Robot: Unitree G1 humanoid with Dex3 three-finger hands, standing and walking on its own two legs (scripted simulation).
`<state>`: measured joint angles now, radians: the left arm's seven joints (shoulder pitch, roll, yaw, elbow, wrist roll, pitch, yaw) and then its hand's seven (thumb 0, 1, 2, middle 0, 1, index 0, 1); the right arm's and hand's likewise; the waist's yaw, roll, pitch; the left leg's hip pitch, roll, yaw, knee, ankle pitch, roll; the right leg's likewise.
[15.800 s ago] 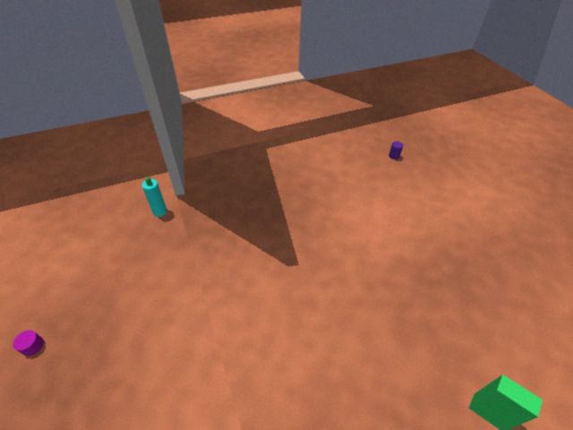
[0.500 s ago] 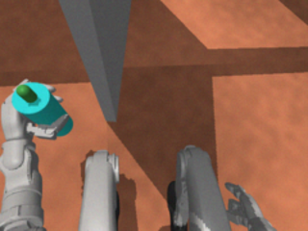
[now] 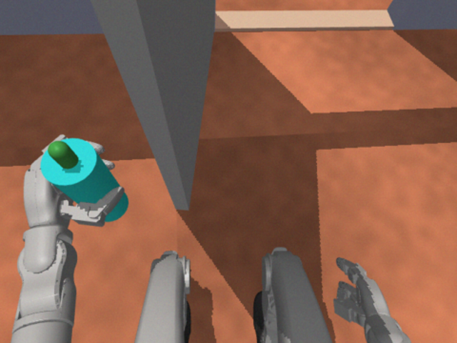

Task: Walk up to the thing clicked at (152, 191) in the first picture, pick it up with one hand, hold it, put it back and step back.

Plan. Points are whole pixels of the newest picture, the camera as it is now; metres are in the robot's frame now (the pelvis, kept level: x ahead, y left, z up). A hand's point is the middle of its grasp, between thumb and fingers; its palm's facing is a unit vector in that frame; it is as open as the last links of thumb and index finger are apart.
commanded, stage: lift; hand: left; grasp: from the side
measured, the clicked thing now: (89, 182) +0.37 +0.22 +0.02
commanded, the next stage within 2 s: hold in 1.28 s
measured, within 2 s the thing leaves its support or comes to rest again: neither
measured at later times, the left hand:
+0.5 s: hand (54, 137) +0.37 +0.20 +0.15, palm faces +0.16 -0.99 -0.03, open 9.1 cm
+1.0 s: hand (48, 97) +0.38 +0.18 +0.21, palm faces +0.15 -0.99 -0.02, open 9.1 cm
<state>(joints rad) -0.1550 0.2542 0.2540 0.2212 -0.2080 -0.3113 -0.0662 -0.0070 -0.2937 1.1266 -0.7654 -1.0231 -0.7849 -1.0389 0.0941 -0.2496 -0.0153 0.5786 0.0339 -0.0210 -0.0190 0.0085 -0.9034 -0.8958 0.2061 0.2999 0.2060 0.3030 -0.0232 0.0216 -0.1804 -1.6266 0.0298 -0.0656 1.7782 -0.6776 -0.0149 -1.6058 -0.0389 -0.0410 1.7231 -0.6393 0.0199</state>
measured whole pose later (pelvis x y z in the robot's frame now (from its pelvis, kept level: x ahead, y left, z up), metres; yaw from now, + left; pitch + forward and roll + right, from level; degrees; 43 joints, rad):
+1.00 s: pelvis +0.05 +0.00 +0.17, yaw +1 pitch +12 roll -2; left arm -0.09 0.19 0.14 0.35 -0.16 -0.32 -0.01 -0.01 -0.29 1.13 -0.77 -1.02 -0.79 -1.04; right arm 0.22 -0.21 0.00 0.63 0.00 -0.04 -0.04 0.01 -0.91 -0.90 0.21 0.30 0.21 0.30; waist -0.03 0.01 -0.08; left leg -0.77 0.04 -0.02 1.05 -0.50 -0.01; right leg -0.75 -0.03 -0.04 1.00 -0.46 0.02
